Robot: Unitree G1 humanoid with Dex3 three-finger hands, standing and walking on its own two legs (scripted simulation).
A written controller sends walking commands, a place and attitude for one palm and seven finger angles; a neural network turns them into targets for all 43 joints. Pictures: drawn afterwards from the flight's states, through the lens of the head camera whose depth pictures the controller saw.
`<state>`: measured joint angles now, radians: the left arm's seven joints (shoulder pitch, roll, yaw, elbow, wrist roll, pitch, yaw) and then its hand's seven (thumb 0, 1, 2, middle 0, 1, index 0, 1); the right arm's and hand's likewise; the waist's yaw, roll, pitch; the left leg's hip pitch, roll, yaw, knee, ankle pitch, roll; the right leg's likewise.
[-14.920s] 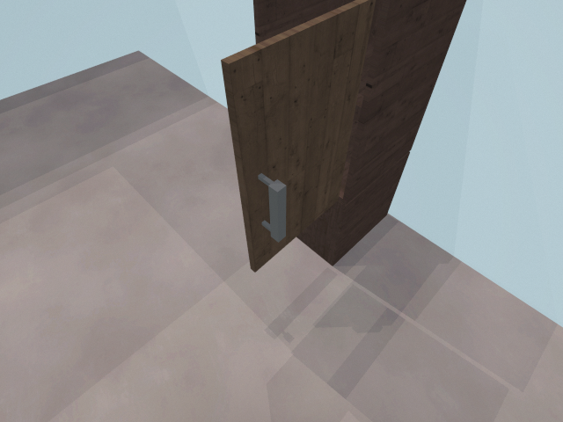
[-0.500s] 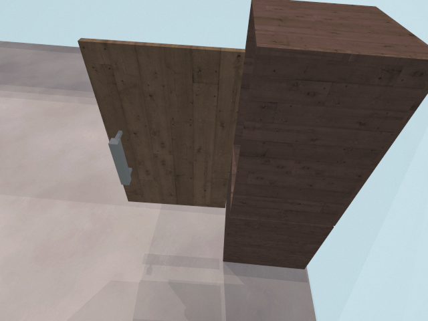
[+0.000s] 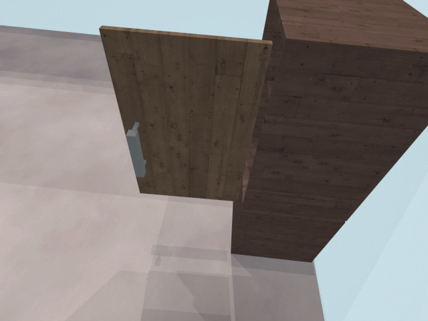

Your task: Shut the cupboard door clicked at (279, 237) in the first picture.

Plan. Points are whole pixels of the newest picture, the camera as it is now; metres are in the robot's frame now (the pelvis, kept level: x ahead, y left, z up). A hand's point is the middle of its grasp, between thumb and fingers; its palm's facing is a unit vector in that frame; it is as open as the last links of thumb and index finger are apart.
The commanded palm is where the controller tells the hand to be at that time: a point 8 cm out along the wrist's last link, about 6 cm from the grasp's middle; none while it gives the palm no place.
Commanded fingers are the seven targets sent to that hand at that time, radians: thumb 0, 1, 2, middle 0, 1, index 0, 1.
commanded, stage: shuffle to correct the standing spot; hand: left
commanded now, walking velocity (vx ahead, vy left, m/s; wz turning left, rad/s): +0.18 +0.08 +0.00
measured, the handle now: (138, 150) +0.58 +0.26 -0.08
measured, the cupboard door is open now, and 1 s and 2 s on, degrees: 92 92 92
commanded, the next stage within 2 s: come to a stop and stand still in 0.48 s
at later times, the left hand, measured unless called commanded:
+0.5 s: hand (127, 306) +0.18 +0.19 -0.16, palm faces -0.02 -0.98 -0.21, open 7.3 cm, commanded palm none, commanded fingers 0.00 0.90 0.90 -0.20 -0.30 -0.20 -0.30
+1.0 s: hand out of the picture +0.15 +0.27 -0.17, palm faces +0.03 -0.97 -0.25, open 7.4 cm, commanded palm none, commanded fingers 0.00 0.90 0.90 -0.20 -0.30 -0.20 -0.30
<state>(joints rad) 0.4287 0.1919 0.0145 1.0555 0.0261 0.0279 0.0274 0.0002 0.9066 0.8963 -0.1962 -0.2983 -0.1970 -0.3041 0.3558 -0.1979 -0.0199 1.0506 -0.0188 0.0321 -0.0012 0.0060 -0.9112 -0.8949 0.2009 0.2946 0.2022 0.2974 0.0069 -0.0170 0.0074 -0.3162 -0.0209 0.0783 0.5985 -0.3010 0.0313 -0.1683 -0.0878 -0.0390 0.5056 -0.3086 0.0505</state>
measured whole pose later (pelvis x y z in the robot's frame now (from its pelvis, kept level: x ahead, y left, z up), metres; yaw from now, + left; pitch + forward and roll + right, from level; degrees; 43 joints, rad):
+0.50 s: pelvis +0.09 +0.02 +0.00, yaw -2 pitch -2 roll +1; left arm 0.20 0.15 0.04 0.96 0.03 -0.02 0.02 0.01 0.93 0.90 -0.19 -0.30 -0.19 -0.30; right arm 0.43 -0.11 -0.01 1.12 -0.01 -0.03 -0.02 0.00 -0.91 -0.89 0.20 0.29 0.20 0.30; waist -0.03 0.01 0.03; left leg -0.13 -0.09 0.13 0.49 -0.34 0.11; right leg -0.30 -0.08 -0.10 0.52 -0.18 -0.02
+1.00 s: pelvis +0.14 +0.06 +0.00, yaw -2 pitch +0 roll +1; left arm 0.32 0.22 0.04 0.97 0.02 0.04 0.02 0.00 0.91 0.90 -0.19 -0.30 -0.19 -0.30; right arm 0.13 -0.15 -0.03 0.96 -0.02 0.01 -0.03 0.00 -0.91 -0.89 0.20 0.29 0.20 0.30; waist 0.02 -0.02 0.07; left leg -0.35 0.05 0.09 0.57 -0.22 -0.01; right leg -0.26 -0.01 -0.07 0.61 -0.33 -0.01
